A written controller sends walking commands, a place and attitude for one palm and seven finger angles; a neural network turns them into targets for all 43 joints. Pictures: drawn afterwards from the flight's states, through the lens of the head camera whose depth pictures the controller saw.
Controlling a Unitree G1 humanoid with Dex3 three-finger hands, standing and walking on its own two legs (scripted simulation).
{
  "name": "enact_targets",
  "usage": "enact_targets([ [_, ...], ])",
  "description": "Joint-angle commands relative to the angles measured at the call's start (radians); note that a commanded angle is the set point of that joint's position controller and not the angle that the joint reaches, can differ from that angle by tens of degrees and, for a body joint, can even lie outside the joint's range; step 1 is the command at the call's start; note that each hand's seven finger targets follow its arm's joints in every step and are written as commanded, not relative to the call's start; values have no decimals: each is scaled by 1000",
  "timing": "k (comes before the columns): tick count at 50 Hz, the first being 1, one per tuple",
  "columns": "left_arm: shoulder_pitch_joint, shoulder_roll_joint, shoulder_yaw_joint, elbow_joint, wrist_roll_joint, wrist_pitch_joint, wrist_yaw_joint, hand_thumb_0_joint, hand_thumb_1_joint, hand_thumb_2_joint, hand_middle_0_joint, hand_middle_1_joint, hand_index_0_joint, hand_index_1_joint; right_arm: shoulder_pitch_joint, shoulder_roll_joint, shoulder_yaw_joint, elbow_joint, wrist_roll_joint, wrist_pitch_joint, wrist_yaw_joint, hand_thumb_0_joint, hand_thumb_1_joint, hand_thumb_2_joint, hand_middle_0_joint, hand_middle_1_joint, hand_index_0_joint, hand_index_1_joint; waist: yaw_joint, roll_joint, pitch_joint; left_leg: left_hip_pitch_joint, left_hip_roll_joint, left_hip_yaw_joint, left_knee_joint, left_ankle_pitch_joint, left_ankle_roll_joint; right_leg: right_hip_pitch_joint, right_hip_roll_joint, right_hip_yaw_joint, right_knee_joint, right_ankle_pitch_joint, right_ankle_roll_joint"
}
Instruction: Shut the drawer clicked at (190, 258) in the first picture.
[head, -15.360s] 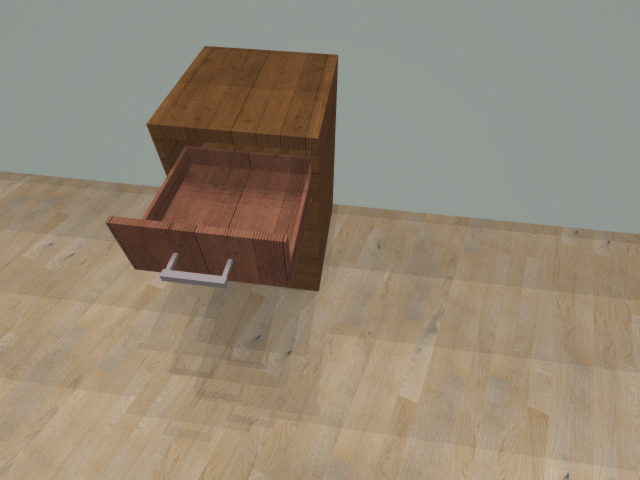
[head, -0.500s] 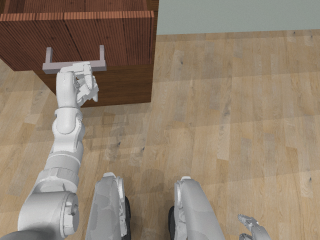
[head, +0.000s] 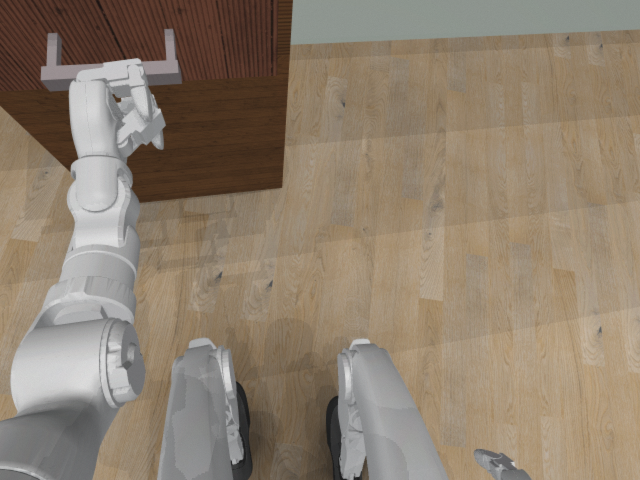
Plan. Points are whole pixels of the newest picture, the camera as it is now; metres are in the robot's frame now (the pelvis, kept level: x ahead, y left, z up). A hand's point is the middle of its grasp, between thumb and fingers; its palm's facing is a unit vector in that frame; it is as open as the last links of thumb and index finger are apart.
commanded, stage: push the drawer shut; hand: left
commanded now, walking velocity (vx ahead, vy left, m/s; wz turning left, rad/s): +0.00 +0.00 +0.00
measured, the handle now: (114, 59) +0.60 +0.21 +0.02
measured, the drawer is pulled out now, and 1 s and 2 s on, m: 0.04 0.00 0.00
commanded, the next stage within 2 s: pull the fist back off the drawer in 0.72 s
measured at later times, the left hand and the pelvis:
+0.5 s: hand (152, 85) +0.57 +0.17 +0.01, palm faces +0.10 -0.99 -0.06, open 2.7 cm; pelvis -0.01 +0.00 -0.01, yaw -2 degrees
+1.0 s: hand (145, 82) +0.57 +0.18 +0.01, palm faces +0.09 -0.99 -0.08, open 2.7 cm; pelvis -0.03 +0.01 -0.03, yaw -4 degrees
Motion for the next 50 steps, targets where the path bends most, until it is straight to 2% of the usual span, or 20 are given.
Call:
enact_targets([
  [1, -526, 208, 19, -177, 12, -57, 23, 0, 900, 900, -1400, -1600, -1400, -1600, 186, -183, -63, -28, -5, -5, -11, 0, -900, -900, 200, 300, 200, 300, -68, 116, -603, 595, -56, -65, -127, 200, 20, 108, 50, 38, -255, 250, -1],
  [2, -557, 205, 13, -178, 14, -57, 25, 0, 900, 900, -1400, -1600, -1400, -1600, 193, -182, -60, -25, -7, -6, -12, 0, -900, -900, 200, 300, 200, 300, -78, 129, -595, 604, -55, -70, -127, 203, 22, 92, 49, 36, -252, 251, 0],
  [6, -603, 269, 47, -171, 31, -47, 27, 0, 900, 900, -1400, -1600, -1400, -1600, 207, -187, -55, -27, -14, 0, -11, 0, -900, -900, 200, 300, 200, 300, -72, 165, -637, 604, -55, -71, -113, 225, 21, 95, 53, 38, -241, 261, -4],
  [8, -611, 244, 27, -166, 34, -43, 23, 0, 900, 900, -1400, -1600, -1400, -1600, 218, -187, -55, -24, -15, 2, -7, 0, -900, -900, 200, 300, 200, 300, -77, 202, -649, 655, -52, -82, -121, 250, 17, 66, 53, 28, -238, 270, -8],
  [9, -615, 273, 49, -172, 37, -40, 23, 0, 900, 900, -1400, -1600, -1400, -1600, 223, -191, -55, -25, -17, 5, -7, 0, -900, -900, 200, 300, 200, 300, -73, 200, -664, 661, -49, -87, -118, 260, 16, 66, 53, 24, -228, 273, -9],
  [10, -613, 268, 42, -161, 38, -30, 20, 0, 900, 900, -1400, -1600, -1400, -1600, 222, -189, -53, -28, -16, 7, -4, 0, -900, -900, 200, 300, 200, 300, -74, 202, -659, 648, -50, -84, -116, 257, 17, 70, 56, 26, -231, 273, -9],
  [11, -624, 280, 49, -149, 40, -23, 20, 0, 900, 900, -1400, -1600, -1400, -1600, 228, -193, -53, -25, -15, 9, -5, 0, -900, -900, 200, 300, 200, 300, -84, 179, -658, 636, -47, -87, -112, 252, 19, 69, 58, 26, -231, 273, -7],
  [13, -647, 302, 62, -138, 42, -9, 19, 0, 900, 900, -1400, -1600, -1400, -1600, 240, -198, -50, -24, -17, 12, -5, 0, -900, -900, 200, 300, 200, 300, -91, 186, -642, 637, -44, -95, -113, 251, 19, 53, 57, 19, -226, 270, -6],
  [16, -660, 322, 67, -141, 52, 7, 14, 0, 900, 900, -1400, -1600, -1400, -1600, 248, -194, -46, -28, -16, 15, -2, 0, -900, -900, 200, 300, 200, 300, -84, 211, -666, 630, -45, -89, -106, 266, 20, 69, 61, 22, -224, 280, -9],
  [18, -717, 313, 56, -155, 50, 10, 13, 0, 900, 900, -1400, -1600, -1400, -1600, 256, -194, -47, -21, -16, 14, -3, 0, -900, -900, 200, 300, 200, 300, -106, 219, -651, 640, -42, -97, -103, 260, 20, 42, 59, 19, -225, 277, -6],
  [21, -787, 367, 73, -136, 62, 23, 22, 0, 900, 900, -1400, -1600, -1400, -1600, 268, -196, -40, -9, -17, 7, -10, 0, -900, -900, 200, 300, 200, 300, -127, 183, -630, 568, -45, -89, -86, 206, 29, 58, 65, 27, -231, 249, -2],
  [27, -911, 385, 40, -154, 79, 21, 28, 0, 900, 900, -1400, -1600, -1400, -1600, 278, -198, -31, 4, -19, -19, -17, 0, -900, -900, 200, 300, 200, 300, -156, 281, -634, 615, -42, -108, -87, 157, 25, -23, 66, 20, -221, 207, -8],
  [28, -922, 370, 24, -140, 81, 26, 29, 0, 900, 900, -1400, -1600, -1400, -1600, 277, -200, -31, 8, -19, -23, -16, 0, -900, -900, 200, 300, 200, 300, -164, 284, -627, 615, -44, -112, -90, 134, 24, -35, 65, 17, -222, 193, -8],
  [31, -954, 406, 29, -136, 84, 34, 33, 0, 900, 900, -1400, -1600, -1400, -1600, 275, -205, -23, 10, -19, -36, -21, 0, -900, -900, 200, 300, 200, 300, -171, 293, -624, 595, -45, -114, -90, 95, 26, -39, 67, 20, -223, 175, -9],
  [36, -1002, 413, -1, -120, 90, 51, 38, 0, 900, 900, -1400, -1600, -1400, -1600, 263, -214, -13, 15, -13, -61, -30, 0, -900, -900, 200, 300, 200, 300, -197, 323, -590, 594, -40, -138, -115, -12, 25, -92, 65, 17, -225, 130, -9],
  [38, -1023, 418, -10, -120, 95, 54, 41, 0, 900, 900, -1400, -1600, -1400, -1600, 262, -218, -10, 18, -13, -71, -32, 0, -900, -900, 200, 300, 200, 300, -202, 357, -588, 618, -37, -148, -130, -36, 21, -115, 62, 12, -221, 121, -11],
  [40, -1030, 420, -16, -105, 91, 64, 45, 0, 900, 900, -1400, -1600, -1400, -1600, 256, -220, -6, 21, -8, -82, -37, 0, -900, -900, 200, 300, 200, 300, -214, 336, -576, 583, -38, -145, -129, -79, 25, -110, 63, 19, -230, 102, -8],
  [42, -1030, 428, -21, -87, 95, 69, 45, 0, 900, 900, -1400, -1600, -1400, -1600, 258, -222, -1, 24, -7, -94, -42, 0, -900, -900, 200, 300, 200, 300, -215, 347, -559, 584, -37, -151, -144, -104, 24, -119, 62, 16, -232, 88, -8],
  [46, -1010, 442, -5, -77, 81, 82, 36, 0, 900, 900, -1400, -1600, -1400, -1600, 258, -225, 4, 20, -7, -103, -43, 0, -900, -900, 200, 300, 200, 300, -204, 318, -566, 541, -45, -142, -137, -107, 24, -83, 62, 19, -230, 88, -9],
  [50, -1002, 410, -18, -90, 68, 87, 27, 0, 900, 900, -1400, -1600, -1400, -1600, 261, -229, 1, 21, -8, -109, -42, 0, -900, -900, 200, 300, 200, 300, -199, 328, -556, 560, -46, -155, -154, -121, 21, -99, 63, 11, -228, 89, -11],
])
